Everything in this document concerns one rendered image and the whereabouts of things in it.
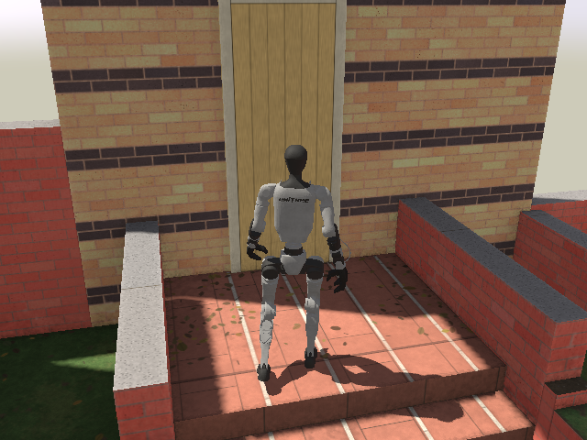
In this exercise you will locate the left robot upper arm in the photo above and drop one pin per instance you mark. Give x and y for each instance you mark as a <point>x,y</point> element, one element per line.
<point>266,192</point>

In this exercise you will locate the right robot hand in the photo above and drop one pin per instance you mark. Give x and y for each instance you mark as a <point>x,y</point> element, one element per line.
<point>341,281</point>

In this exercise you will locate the right robot upper arm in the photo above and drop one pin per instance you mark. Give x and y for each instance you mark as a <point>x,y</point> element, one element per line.
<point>323,194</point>

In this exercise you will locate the humanoid robot head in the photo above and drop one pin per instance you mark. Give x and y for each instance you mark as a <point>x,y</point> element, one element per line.
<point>295,158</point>

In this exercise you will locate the left robot hand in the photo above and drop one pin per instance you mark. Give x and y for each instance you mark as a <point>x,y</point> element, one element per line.
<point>259,248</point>

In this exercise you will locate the robot right forearm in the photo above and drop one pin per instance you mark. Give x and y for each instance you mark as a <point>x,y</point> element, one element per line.
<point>336,250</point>

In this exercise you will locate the robot left forearm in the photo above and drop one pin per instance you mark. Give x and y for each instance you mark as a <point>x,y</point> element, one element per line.
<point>253,237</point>

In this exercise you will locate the left robot foot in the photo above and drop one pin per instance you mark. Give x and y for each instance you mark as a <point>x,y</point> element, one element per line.
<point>264,374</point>

